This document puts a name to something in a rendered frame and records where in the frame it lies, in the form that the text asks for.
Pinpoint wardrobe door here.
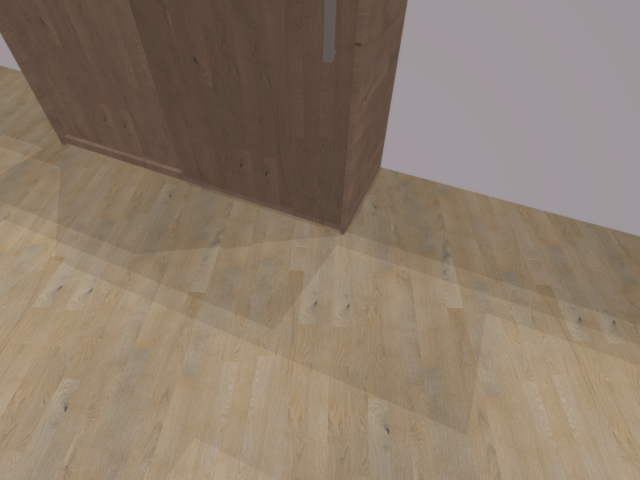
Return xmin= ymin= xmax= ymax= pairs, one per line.
xmin=0 ymin=0 xmax=180 ymax=169
xmin=129 ymin=0 xmax=359 ymax=226

